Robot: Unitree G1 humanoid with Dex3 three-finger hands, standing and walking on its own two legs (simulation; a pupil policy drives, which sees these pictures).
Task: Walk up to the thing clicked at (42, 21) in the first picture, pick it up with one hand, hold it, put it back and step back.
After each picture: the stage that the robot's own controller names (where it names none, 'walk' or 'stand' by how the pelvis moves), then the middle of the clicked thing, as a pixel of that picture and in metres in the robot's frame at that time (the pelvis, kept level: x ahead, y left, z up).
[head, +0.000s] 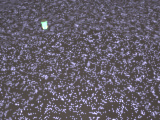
stand; (44, 24) +1.79 +0.58 -0.72
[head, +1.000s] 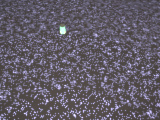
walk; (62, 29) +1.70 +0.24 -0.69
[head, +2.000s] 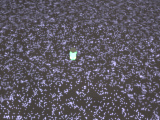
walk; (73, 53) +1.13 +0.12 -0.70
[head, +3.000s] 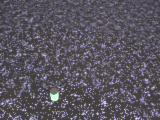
walk; (54, 94) +0.70 +0.22 -0.71
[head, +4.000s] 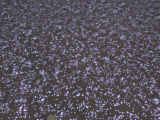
walk; out of the picture +0.49 +0.23 -0.71
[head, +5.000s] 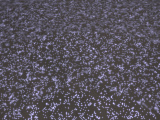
stand; out of the picture +0.42 +0.22 -0.72
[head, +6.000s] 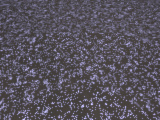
stand; out of the picture +0.39 +0.24 -0.72
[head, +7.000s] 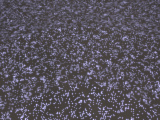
stand; out of the picture +0.39 +0.26 -0.72
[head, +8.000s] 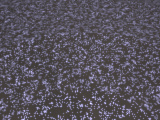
stand; out of the picture +0.40 +0.25 -0.73
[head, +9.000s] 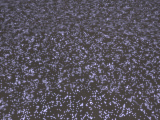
stand; out of the picture +0.40 +0.24 -0.73
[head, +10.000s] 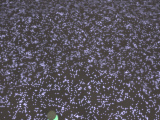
go down; (52, 117) +0.42 +0.24 -0.71
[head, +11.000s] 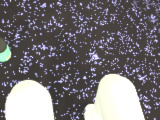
go down; (0, 50) +0.48 +0.28 -0.28
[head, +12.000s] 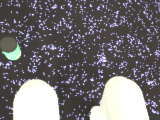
close in; (11, 49) +0.48 +0.28 -0.29
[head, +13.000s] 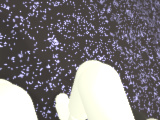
close in; out of the picture +0.46 +0.32 -0.22
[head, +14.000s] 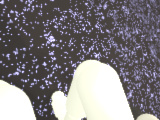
close; out of the picture +0.45 +0.32 -0.23
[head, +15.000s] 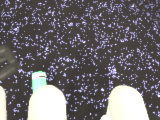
lift; (39, 84) +0.38 +0.21 -0.35
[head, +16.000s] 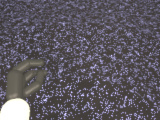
close; out of the picture +0.32 +0.18 -0.68
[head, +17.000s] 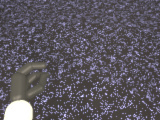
crouch; out of the picture +0.31 +0.19 -0.70
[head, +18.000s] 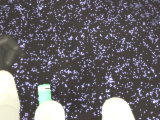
crouch; (44, 95) +0.36 +0.20 -0.47
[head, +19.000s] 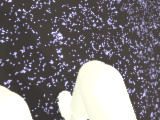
lower; out of the picture +0.36 +0.25 -0.26
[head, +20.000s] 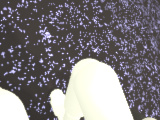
lower; out of the picture +0.36 +0.25 -0.25
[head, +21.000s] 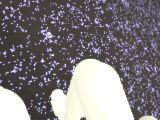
lower; out of the picture +0.36 +0.24 -0.25
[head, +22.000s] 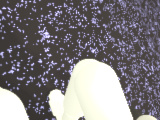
lower; out of the picture +0.36 +0.23 -0.26
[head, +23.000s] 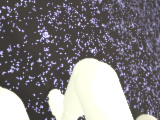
lower; out of the picture +0.37 +0.23 -0.26
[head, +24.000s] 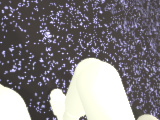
open; out of the picture +0.37 +0.22 -0.26
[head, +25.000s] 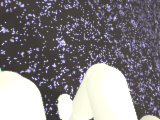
stand; out of the picture +0.38 +0.19 -0.27
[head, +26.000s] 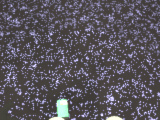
stand; (62, 109) +0.35 +0.13 -0.57
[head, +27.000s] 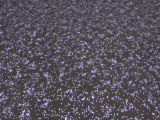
stand; out of the picture +0.32 +0.11 -0.69
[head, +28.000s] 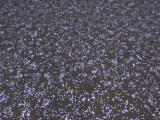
stand; out of the picture +0.32 +0.09 -0.69
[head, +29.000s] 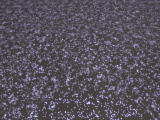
stand; out of the picture +0.35 +0.07 -0.74
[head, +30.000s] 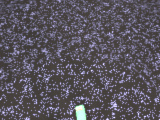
walk; (80, 114) +0.39 +0.02 -0.73
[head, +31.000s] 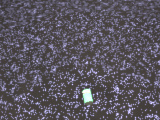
walk; (87, 97) +0.59 +0.04 -0.73
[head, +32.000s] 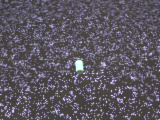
walk; (79, 67) +0.91 +0.05 -0.72
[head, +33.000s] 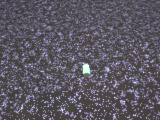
stand; (86, 70) +1.02 +0.01 -0.74
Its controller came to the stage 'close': yes
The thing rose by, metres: 0.01
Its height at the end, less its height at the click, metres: -0.02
